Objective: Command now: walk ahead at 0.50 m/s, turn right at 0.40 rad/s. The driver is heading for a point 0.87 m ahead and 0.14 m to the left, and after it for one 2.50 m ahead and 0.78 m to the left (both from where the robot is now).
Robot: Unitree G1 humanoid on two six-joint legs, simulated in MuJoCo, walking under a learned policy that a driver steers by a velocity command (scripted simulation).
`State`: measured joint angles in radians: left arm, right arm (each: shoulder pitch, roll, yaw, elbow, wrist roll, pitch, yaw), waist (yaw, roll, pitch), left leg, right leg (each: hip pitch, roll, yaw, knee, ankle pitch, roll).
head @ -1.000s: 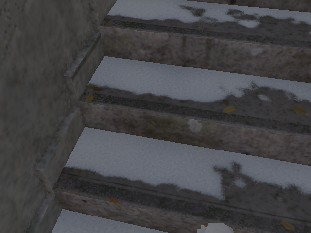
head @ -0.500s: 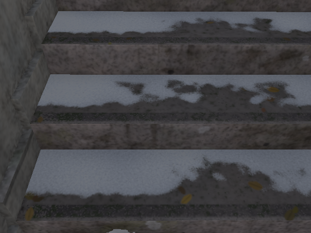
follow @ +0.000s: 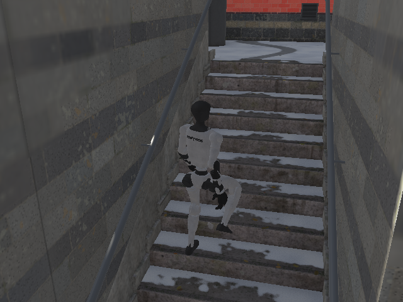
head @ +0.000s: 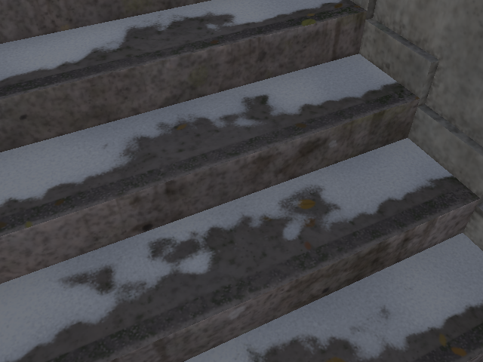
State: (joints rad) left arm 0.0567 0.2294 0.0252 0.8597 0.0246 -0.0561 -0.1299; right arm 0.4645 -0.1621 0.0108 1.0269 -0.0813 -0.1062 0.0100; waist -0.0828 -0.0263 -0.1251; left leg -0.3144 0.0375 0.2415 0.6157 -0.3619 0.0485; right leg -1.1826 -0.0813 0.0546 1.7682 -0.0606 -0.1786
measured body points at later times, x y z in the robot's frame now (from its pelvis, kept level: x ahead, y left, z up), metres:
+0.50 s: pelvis +0.32 -0.10 +0.09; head +0.34 -0.09 +0.54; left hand +0.47 +0.13 -0.04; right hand +0.26 -0.32 -0.06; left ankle +0.15 +0.07 -0.45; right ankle +0.39 -0.18 -0.57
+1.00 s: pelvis +0.58 -0.05 +0.19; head +0.58 -0.05 +0.64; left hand +0.50 +0.13 +0.03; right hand +0.85 -0.17 +0.10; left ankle +0.64 +0.05 -0.42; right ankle +0.42 -0.19 -0.52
